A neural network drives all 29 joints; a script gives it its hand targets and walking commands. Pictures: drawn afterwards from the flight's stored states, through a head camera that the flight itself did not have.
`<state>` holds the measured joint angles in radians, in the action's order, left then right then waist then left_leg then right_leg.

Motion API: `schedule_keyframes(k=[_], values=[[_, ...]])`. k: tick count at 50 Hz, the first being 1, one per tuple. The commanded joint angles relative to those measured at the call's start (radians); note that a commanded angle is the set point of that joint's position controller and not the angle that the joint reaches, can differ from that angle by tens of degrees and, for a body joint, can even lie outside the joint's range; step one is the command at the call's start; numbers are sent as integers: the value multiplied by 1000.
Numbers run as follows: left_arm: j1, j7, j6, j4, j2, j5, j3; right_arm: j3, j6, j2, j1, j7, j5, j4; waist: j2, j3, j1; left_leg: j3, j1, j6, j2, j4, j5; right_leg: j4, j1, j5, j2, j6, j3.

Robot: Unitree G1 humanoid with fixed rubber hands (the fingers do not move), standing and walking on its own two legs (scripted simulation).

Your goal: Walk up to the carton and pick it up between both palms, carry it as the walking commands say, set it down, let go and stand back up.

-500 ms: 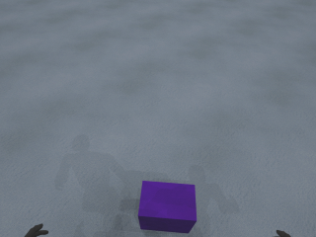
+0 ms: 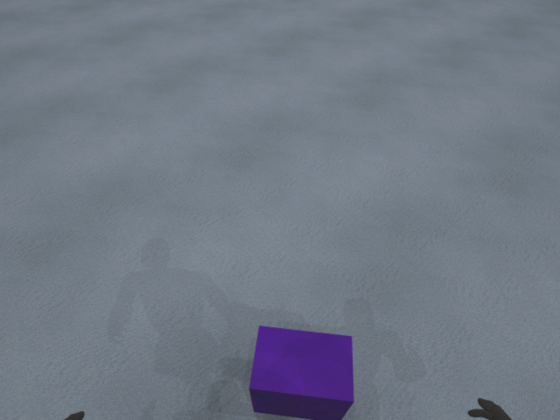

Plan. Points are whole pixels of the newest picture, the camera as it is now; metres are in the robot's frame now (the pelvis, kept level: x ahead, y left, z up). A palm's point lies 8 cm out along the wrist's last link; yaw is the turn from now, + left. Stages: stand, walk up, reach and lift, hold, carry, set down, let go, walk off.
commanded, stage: walk up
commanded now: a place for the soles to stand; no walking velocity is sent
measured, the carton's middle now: (300, 376) +0.38 -0.05 -0.63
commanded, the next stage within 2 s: reach and lift in 1.88 s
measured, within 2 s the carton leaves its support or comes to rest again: neither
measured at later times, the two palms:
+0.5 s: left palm out of the picture +0.08 +0.29 -0.11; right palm out of the picture +0.06 -0.42 -0.07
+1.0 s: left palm out of the picture +0.07 +0.24 -0.09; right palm out of the picture +0.07 -0.38 -0.08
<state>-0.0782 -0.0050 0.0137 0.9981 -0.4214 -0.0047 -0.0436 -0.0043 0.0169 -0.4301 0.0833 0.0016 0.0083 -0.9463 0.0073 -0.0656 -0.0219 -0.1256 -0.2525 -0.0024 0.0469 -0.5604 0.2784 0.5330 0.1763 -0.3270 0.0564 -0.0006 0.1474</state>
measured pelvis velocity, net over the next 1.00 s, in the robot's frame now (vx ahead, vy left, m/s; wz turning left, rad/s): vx -0.05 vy -0.07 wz -0.01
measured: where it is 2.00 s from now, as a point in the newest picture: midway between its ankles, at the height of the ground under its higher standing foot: outside the picture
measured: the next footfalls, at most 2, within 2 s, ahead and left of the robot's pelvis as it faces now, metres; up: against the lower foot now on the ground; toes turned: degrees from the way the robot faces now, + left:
right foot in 0.50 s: +0.01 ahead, -0.19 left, +0.00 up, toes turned +1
left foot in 0.68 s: +0.01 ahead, +0.06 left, +0.00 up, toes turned -3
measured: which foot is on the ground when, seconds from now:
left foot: down 0.00-0.50, up 0.52-0.66, down 0.68-1.00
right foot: down 0.00-0.24, up 0.26-0.48, down 0.50-1.00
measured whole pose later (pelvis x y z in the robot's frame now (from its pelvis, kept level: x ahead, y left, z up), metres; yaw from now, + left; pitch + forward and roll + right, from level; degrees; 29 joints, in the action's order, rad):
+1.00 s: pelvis -0.05 -0.07 +0.01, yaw +0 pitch -2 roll +0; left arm -0.07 -0.01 0.02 1.03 -0.40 0.01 -0.03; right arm 0.00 0.04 -0.40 0.07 0.00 0.01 -1.04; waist -0.01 -0.03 -0.01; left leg -0.06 -0.17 -0.02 0.00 -0.39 0.18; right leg 0.38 0.16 -0.18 0.00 0.00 -0.02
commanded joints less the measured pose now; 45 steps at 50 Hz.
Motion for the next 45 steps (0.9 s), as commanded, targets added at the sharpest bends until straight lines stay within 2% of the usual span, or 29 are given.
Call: schedule_keyframes(k=[1, 10, 11, 12, 13, 14, 15, 16, 17, 19, 21, 22, 24, 25, 26, 27, 28, 29, 30, 31, 32, 33, 34, 35, 36, 38, 40, 42, 45], values=[[60, 7, 11, -40, -201, 3, -36, -41, 7, -175, -27, 2, -2, 27, -51, 125, 9, -36, 39, 52, -85, 38, -371, -136, -70, 231, 133, -70, -128], [74, 6, 5, -11, -179, 2, -27, -35, 6, -170, -78, 1, 3, -14, -7, 107, 0, -73, 20, 57, -106, 132, -345, -170, -103, 155, 102, -53, -119], [98, -18, -38, -82, -244, -31, -64, -69, 17, -277, 43, 40, -11, -14, -74, 48, 38, -138, 41, 86, -175, 111, -472, -15, 25, 209, 41, -70, -84], [100, -27, -58, -104, -207, -22, -60, -83, 22, -323, 122, 60, -11, -24, 32, 86, 52, -268, 96, 141, -257, 139, -553, 104, 99, 130, -10, -51, -93], [91, -34, -75, -138, -168, -20, -53, -95, 26, -338, 145, 72, -6, -10, 121, 93, 52, -396, 161, 204, -331, 176, -574, 232, 230, -142, -65, -36, -150], [63, -37, -91, -159, -150, -24, -49, -102, 31, -316, 141, 84, -5, 15, 93, 118, 33, -420, 183, 240, -377, 171, -555, 380, 281, -220, -51, -36, -253], [21, -34, -98, -158, -157, -22, -54, -104, 34, -294, 110, 93, -11, 46, 62, 121, 8, -370, 168, 241, -375, 143, -585, 469, 303, -214, -50, -33, -309], [-9, -31, -98, -157, -170, -19, -61, -109, 35, -280, 92, 95, -9, 70, 53, 117, -1, -308, 140, 225, -354, 130, -586, 498, 299, -198, -52, -29, -344], [-23, -31, -95, -166, -176, -19, -65, -110, 35, -274, 73, 92, -4, 88, 62, 114, -8, -245, 116, 203, -324, 119, -557, 476, 280, -186, -49, -23, -348], [-22, -40, -89, -182, -174, -19, -70, -112, 34, -283, 56, 79, 13, 116, 133, 123, 7, -171, 61, 193, -284, 95, -505, 393, 212, -179, -58, -9, -294], [-18, -43, -84, -187, -173, -18, -76, -110, 26, -284, 47, 66, 25, 139, 167, 114, 18, -165, 2, 195, -272, 83, -444, 279, 157, -158, -61, -5, -214], [-39, -41, -80, -177, -171, -19, -80, -109, 20, -285, 32, 60, 27, 151, 181, 116, 10, -154, -32, 185, -255, 62, -414, 207, 104, -122, -63, -6, -174], [-108, -31, -66, -140, -173, -26, -90, -100, 2, -268, 25, 50, 24, 159, 173, 115, -22, -117, -99, 130, -200, -25, -303, 3, -28, 15, -83, -25, -135], [-115, -26, -55, -145, -216, -40, -98, -86, -3, -223, 76, 50, 19, 152, 45, 104, -20, -68, -168, 81, -145, -137, -168, -114, -73, 0, 7, -49, -281], [-82, -24, -43, -170, -319, -38, -114, -65, -2, -163, 58, 55, 9, 175, -219, 89, -34, 34, -259, 25, 20, -311, 137, -217, -2, 55, 228, -139, -550], [-36, -27, -34, -188, -337, -31, -111, -79, -5, -190, 30, 66, 6, 166, -189, 95, -25, -13, -155, 12, 5, -448, 332, -219, 142, 125, 310, -234, -624], [-1, -23, -28, -191, -294, -21, -94, -81, -1, -202, 63, 63, 0, 145, -115, 66, 3, -41, -116, 15, -12, -458, 313, -184, 182, 114, 277, -234, -574], [33, -17, -23, -189, -257, -14, -82, -79, 6, -200, 94, 53, -2, 125, -95, 45, 26, -19, -90, 10, -33, -415, 273, -163, 187, 74, 233, -209, -507], [50, -14, -18, -183, -249, -11, -77, -76, 15, -200, 115, 44, 1, 112, -136, 40, 37, 27, -82, 10, -58, -303, 247, -154, 162, 38, 197, -176, -454], [49, -15, -17, -171, -241, -9, -70, -75, 20, -198, 130, 34, 7, 95, -161, 40, 39, 69, -43, 10, -62, -173, 201, -135, 141, 64, 171, -156, -409], [28, -16, -20, -159, -235, -3, -64, -74, 22, -185, 137, 26, 16, 81, -161, 48, 33, 98, 15, 16, -43, -53, 141, -99, 134, 105, 149, -147, -384], [5, -15, -22, -152, -217, 4, -54, -73, 24, -171, 131, 22, 26, 77, -146, 63, 31, 91, 81, 25, -36, 72, 68, -61, 140, 130, 135, -129, -369], [-24, -14, -20, -145, -182, 8, -42, -73, 30, -174, 103, 22, 39, 82, -95, 73, 21, -15, 119, 39, -82, 165, 13, -27, 151, 164, 115, -94, -362], [-31, -15, -17, -139, -143, 14, -29, -66, 36, -204, 24, 19, 34, 96, 20, 73, -13, -167, 44, 71, -171, 193, 3, -35, 136, 72, 45, -46, -309], [-19, -12, -16, -123, -152, 18, -31, -57, 37, -206, -16, 12, 23, 91, 17, 78, -26, -142, -48, 83, -177, 181, 63, -80, 38, -63, 20, -44, -278], [26, -10, 0, -100, -181, 5, -41, -43, 33, -178, -8, 4, 18, 52, -63, 47, 5, -42, -43, 47, -113, 165, 95, -203, 28, -132, 63, -63, -335], [44, -10, 10, -81, -193, 4, -38, -42, 29, -162, 17, 1, 16, 14, -66, 22, 26, 6, 29, 34, -81, 161, -13, -250, 76, -63, 102, -73, -366], [47, -8, 14, -61, -174, 9, -27, -37, 29, -148, 15, -1, 12, -8, -62, 50, 27, 5, 73, 35, -99, 185, -83, -246, 53, 41, 87, -59, -330], [51, -6, 18, -33, -160, 11, -19, -27, 30, -142, -14, -2, 5, -33, -74, 69, 21, 7, 80, 31, -122, 206, -123, -254, 9, 103, 72, -44, -300]])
